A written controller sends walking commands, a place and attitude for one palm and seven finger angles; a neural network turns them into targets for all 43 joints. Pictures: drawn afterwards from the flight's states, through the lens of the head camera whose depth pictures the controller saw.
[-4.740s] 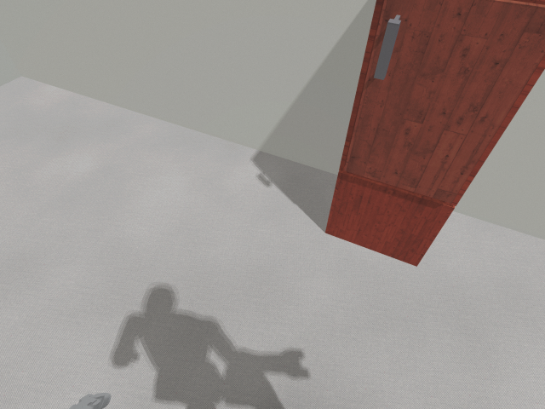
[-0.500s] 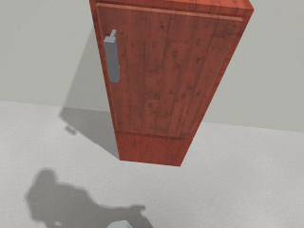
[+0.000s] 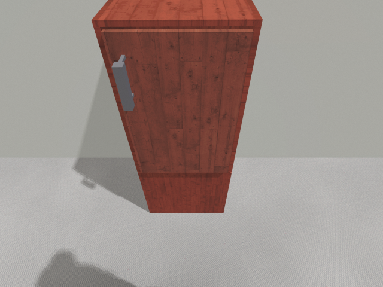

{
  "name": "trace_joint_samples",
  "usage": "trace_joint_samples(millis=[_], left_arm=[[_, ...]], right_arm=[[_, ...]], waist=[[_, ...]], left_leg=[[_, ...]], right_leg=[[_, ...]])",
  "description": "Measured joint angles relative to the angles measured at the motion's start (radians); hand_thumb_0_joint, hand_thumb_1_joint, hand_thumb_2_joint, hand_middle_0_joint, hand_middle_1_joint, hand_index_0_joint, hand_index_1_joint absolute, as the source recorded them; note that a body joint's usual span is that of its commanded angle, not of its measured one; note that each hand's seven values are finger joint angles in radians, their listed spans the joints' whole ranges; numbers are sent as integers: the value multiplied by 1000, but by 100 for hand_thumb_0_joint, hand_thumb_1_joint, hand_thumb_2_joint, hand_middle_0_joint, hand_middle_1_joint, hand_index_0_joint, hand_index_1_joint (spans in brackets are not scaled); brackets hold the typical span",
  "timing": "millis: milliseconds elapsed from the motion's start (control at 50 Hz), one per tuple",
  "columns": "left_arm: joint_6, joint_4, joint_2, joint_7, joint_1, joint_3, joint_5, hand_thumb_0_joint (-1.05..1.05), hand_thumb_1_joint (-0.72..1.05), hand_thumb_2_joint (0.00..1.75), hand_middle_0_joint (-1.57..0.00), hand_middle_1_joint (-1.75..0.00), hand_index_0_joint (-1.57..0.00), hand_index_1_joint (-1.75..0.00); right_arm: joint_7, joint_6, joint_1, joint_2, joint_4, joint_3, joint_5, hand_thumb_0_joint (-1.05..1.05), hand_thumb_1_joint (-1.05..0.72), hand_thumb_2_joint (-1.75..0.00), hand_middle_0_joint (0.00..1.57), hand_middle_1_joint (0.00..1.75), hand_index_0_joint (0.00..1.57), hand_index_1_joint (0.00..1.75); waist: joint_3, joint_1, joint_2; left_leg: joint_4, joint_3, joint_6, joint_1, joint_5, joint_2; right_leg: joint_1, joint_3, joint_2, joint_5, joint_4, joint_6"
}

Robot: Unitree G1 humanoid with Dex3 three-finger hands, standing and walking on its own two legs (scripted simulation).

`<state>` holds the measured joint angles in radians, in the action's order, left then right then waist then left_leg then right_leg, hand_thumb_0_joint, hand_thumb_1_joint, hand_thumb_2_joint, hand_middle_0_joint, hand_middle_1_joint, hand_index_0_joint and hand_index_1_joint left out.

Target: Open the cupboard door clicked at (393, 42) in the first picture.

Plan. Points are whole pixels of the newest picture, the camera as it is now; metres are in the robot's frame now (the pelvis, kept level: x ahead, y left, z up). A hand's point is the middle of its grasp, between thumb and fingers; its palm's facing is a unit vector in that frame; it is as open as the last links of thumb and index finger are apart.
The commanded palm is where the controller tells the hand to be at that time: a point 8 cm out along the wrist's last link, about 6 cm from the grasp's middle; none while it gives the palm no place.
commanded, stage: come to a stop and stand still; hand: left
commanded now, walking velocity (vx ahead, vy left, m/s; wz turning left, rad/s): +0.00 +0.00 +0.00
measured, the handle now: (125, 83) +0.60 +0.21 +0.12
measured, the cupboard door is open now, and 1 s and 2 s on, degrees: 0 0 0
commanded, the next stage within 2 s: look again from close up in 0.84 s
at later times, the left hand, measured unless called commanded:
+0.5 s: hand out of the picture -0.05 +0.15 -0.17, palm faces +0.07 -0.99 -0.15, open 7.3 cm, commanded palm none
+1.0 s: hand out of the picture -0.06 +0.16 -0.17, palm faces +0.03 -0.98 -0.18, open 7.4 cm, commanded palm none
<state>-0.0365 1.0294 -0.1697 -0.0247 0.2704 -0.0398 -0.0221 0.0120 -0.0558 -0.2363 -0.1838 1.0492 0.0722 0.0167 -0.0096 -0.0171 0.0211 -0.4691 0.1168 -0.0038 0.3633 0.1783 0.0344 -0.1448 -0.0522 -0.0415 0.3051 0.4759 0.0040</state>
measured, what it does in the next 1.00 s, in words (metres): steps on the spot: left foot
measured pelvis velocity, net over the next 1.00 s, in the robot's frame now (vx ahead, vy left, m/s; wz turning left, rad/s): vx -0.04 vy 0.00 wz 0.00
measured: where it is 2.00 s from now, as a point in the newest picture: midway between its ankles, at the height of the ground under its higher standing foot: outside the picture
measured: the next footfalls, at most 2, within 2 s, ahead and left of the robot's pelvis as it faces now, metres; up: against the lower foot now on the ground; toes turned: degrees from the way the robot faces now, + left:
left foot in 0.22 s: +0.00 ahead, +0.13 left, +0.00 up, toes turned +4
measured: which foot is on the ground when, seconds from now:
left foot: up 0.00-0.20, down 0.22-1.00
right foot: down 0.00-1.00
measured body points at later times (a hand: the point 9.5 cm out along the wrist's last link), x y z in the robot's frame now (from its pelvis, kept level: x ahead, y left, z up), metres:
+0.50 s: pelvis -0.03 +0.00 +0.01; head -0.03 +0.00 +0.46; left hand -0.06 +0.21 -0.16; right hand -0.05 -0.21 -0.16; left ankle -0.04 +0.13 -0.74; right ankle -0.03 -0.12 -0.74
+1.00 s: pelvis -0.04 +0.00 +0.00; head -0.03 +0.00 +0.45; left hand -0.06 +0.21 -0.16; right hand -0.06 -0.21 -0.16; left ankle -0.03 +0.13 -0.74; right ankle -0.03 -0.12 -0.74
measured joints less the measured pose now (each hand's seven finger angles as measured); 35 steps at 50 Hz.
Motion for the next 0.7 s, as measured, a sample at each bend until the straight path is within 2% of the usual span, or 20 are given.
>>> trace_joint_samples(millis=[40,100,140,180,220,260,300,360,460,700], left_arm=[[-5,14,16,-2,27,9,-1,0,90,90,-20,-30,-20,-30],[-3,37,34,-6,48,14,3,0,90,90,-20,-30,-20,-30],[6,48,42,-4,44,20,5,0,90,90,-20,-30,-20,-30],[14,55,47,-7,34,23,1,1,91,90,-21,-30,-21,-30],[20,65,44,-9,27,23,5,1,93,90,-21,-30,-21,-30],[25,79,33,-6,11,22,16,2,93,90,-21,-30,-21,-30],[28,87,25,-5,8,20,22,2,93,90,-21,-30,-21,-30],[28,105,25,-1,10,22,25,1,93,90,-20,-30,-20,-30],[27,128,39,1,19,28,22,1,91,90,-20,-30,-20,-30],[30,124,50,0,41,31,14,0,90,90,-20,-30,-20,-30]], right_arm=[[-6,-15,-37,-8,19,4,0,0,-91,-90,20,30,20,30],[-8,-17,-74,-10,40,2,1,1,-91,-90,20,30,20,30],[-6,-7,-93,-6,48,-3,0,1,-91,-90,20,30,20,30],[0,1,-107,2,59,-10,0,1,-91,-90,20,30,19,30],[6,12,-117,12,72,-20,-1,1,-91,-90,19,30,19,30],[16,27,-111,34,99,-32,-2,1,-91,-90,19,30,19,30],[20,37,-102,57,113,-45,-2,1,-91,-90,19,30,19,30],[23,50,-88,76,120,-55,-4,1,-91,-90,20,30,20,30],[27,53,-54,84,115,-60,-5,1,-91,-90,20,30,20,30],[20,51,-44,58,97,-53,-4,1,-92,-90,20,30,20,30]], waist=[[28,8,6],[46,7,8],[40,-3,12],[27,-5,15],[16,-4,21],[-5,-1,1],[-20,17,-25],[-27,26,-37],[-22,27,-28],[-18,28,-29]], left_leg=[[-122,-37,14,25,123,-10],[-282,-77,17,33,147,-2],[-297,-89,21,6,152,14],[-234,-92,26,-46,160,29],[-106,-100,27,-116,102,41],[-41,-104,37,-142,125,34],[-18,-91,40,-156,103,26],[14,-81,37,-176,74,22],[39,-74,32,-201,57,16],[63,-62,23,-195,29,5]], right_leg=[[2,3,-1,-10,-16,4],[4,8,6,-33,-51,2],[-4,-2,16,-41,-53,3],[-21,-15,26,-38,-38,6],[-46,-29,39,-26,-8,5],[-61,-37,30,-19,16,-1],[-53,-25,23,-35,-3,-5],[-39,-15,21,-56,-30,-4],[-17,-9,17,-75,-52,-7],[-36,3,6,-95,-55,-13]])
